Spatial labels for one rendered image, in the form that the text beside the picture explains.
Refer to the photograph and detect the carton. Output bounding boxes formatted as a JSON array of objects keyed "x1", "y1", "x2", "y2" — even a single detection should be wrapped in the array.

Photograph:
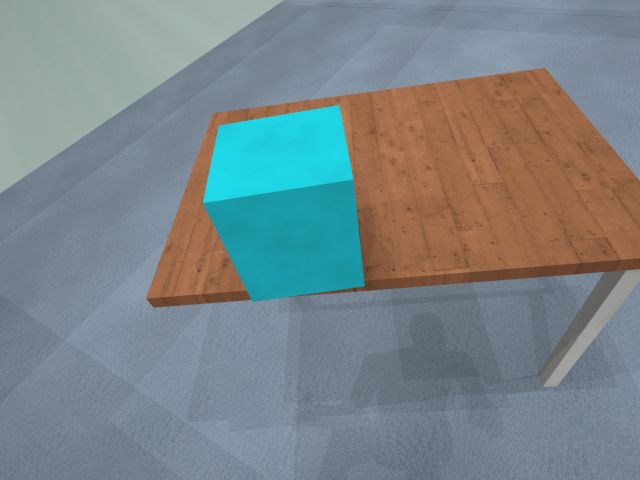
[{"x1": 203, "y1": 105, "x2": 365, "y2": 302}]

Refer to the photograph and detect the table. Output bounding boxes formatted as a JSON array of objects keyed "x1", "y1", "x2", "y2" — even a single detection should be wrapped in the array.
[{"x1": 146, "y1": 68, "x2": 640, "y2": 387}]

